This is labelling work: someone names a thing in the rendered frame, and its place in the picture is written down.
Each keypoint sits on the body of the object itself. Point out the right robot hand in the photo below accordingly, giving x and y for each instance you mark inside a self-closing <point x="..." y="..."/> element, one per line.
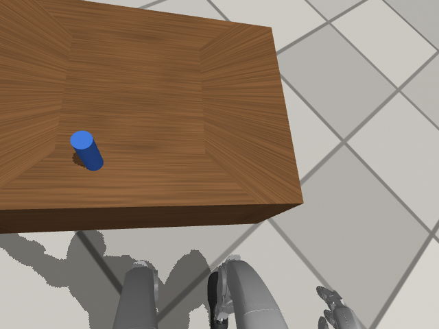
<point x="340" y="316"/>

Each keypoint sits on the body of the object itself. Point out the can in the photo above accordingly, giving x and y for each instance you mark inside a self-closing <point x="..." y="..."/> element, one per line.
<point x="84" y="145"/>

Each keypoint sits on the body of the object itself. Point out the right robot foot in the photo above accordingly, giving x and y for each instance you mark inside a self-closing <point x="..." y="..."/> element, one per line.
<point x="212" y="299"/>

